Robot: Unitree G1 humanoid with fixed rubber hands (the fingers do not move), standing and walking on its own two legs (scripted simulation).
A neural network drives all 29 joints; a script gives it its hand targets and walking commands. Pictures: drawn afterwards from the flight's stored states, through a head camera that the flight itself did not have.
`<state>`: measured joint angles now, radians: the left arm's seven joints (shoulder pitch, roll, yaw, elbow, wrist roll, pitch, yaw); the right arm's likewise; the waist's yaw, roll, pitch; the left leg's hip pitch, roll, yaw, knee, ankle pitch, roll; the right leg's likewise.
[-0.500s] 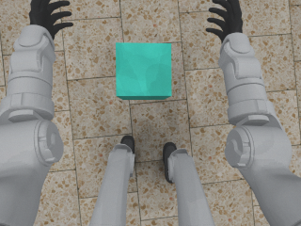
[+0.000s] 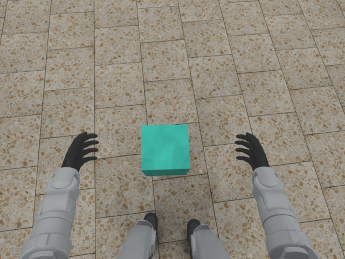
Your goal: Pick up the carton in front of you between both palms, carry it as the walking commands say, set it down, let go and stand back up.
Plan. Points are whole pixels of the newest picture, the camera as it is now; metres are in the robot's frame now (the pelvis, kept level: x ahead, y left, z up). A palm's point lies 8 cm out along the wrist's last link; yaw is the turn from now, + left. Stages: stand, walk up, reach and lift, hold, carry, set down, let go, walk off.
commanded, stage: let go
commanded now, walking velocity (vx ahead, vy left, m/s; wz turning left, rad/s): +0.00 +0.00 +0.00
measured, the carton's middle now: (165, 152) +0.46 +0.03 -0.61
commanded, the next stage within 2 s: stand in 0.80 s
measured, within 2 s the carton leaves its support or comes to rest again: neither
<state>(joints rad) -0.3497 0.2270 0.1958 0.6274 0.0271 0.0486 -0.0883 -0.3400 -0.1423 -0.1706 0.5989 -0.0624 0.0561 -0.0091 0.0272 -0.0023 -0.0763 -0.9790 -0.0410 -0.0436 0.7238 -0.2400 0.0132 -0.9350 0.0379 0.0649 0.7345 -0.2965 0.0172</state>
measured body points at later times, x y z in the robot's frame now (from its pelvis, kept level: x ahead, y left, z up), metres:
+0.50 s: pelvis +0.03 -0.02 +0.04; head +0.04 -0.02 +0.49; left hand +0.20 +0.22 -0.03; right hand +0.20 -0.25 -0.03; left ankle +0.03 +0.11 -0.70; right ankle +0.01 -0.13 -0.70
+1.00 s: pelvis +0.04 -0.01 +0.04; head +0.04 +0.00 +0.49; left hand +0.19 +0.27 -0.05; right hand +0.19 -0.29 -0.05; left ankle +0.03 +0.11 -0.70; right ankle +0.01 -0.13 -0.70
